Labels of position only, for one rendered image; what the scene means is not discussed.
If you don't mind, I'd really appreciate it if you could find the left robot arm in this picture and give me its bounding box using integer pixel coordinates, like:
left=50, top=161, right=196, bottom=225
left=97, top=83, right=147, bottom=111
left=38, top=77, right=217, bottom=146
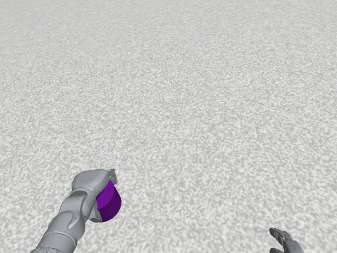
left=30, top=188, right=96, bottom=253

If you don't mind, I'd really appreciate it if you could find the left robot hand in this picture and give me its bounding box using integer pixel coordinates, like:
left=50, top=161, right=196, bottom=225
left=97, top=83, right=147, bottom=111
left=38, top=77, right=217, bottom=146
left=72, top=169, right=117, bottom=222

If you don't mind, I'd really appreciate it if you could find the tin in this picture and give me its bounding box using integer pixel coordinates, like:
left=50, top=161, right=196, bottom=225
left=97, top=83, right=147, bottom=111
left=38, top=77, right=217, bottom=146
left=96, top=180, right=122, bottom=222

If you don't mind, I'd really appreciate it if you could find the right robot hand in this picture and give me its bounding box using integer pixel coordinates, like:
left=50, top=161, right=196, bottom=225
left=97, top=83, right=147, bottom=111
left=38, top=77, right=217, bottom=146
left=269, top=228, right=304, bottom=253

